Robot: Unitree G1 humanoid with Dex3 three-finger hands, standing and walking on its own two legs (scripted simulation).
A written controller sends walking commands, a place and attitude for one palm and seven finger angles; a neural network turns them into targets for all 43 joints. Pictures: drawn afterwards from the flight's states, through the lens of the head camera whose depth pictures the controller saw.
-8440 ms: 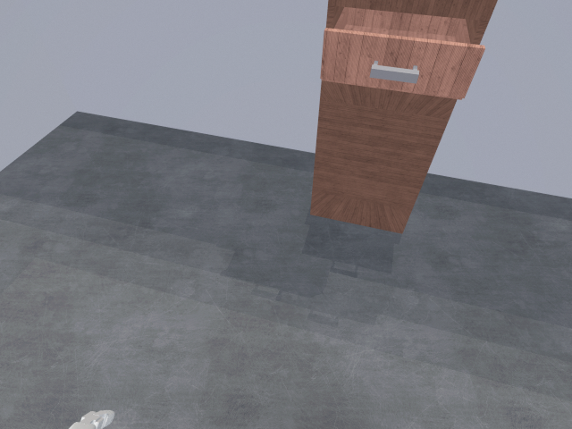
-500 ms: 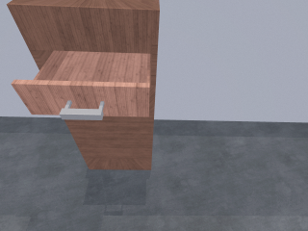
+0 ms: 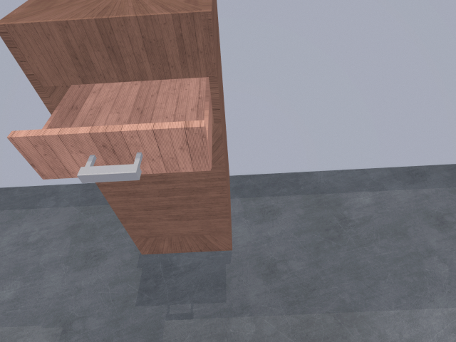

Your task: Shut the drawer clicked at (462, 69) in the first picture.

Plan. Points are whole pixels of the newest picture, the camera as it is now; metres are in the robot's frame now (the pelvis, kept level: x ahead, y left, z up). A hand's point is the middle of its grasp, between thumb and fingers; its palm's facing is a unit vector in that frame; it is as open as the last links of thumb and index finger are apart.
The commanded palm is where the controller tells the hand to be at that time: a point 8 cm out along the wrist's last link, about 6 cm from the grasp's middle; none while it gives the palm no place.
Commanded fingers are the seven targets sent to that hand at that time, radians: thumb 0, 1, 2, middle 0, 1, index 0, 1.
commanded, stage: look again from close up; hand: left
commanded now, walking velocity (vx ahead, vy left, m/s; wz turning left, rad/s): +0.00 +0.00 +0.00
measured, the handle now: (112, 165) +0.43 +0.26 +0.07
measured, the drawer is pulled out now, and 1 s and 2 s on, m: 0.18 0.18 0.18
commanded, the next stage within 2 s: shuffle to correct the standing spot in 0.20 s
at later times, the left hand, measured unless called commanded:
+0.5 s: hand out of the picture +0.01 +0.16 -0.17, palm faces +0.07 -0.97 -0.22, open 7.4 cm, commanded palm none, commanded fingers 0.00 0.90 0.90 -0.20 -0.30 -0.20 -0.30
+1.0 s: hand out of the picture +0.07 +0.17 -0.17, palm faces +0.05 -0.97 -0.23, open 7.3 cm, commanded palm none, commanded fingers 0.00 0.90 0.90 -0.20 -0.30 -0.20 -0.30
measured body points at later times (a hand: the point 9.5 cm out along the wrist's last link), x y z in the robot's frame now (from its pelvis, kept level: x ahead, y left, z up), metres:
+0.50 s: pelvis +0.00 -0.03 +0.00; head +0.02 -0.04 +0.45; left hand +0.01 +0.21 -0.15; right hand +0.00 -0.26 -0.17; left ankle -0.05 +0.13 -0.73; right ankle +0.01 -0.14 -0.73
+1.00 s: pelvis +0.02 -0.01 +0.00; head +0.05 -0.03 +0.45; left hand +0.06 +0.22 -0.15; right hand +0.03 -0.24 -0.17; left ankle -0.05 +0.13 -0.73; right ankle +0.01 -0.14 -0.73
